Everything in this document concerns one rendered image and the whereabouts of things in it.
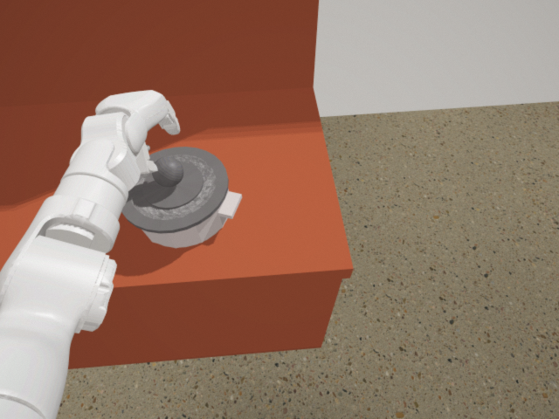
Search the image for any left robot upper arm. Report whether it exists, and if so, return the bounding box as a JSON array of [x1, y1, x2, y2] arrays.
[[0, 235, 117, 419]]

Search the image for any robot left forearm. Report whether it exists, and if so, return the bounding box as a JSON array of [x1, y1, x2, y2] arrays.
[[0, 104, 148, 306]]

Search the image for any lid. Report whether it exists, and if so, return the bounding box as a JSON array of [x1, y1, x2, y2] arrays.
[[122, 147, 229, 234]]

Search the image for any table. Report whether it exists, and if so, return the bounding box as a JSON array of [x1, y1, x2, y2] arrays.
[[0, 0, 354, 369]]

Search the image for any left robot hand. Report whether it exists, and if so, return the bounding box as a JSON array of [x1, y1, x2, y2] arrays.
[[95, 90, 180, 174]]

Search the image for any knob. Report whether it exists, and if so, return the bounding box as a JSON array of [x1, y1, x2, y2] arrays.
[[152, 156, 183, 187]]

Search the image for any pot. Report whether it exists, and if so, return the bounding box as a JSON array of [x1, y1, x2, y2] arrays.
[[142, 189, 242, 248]]

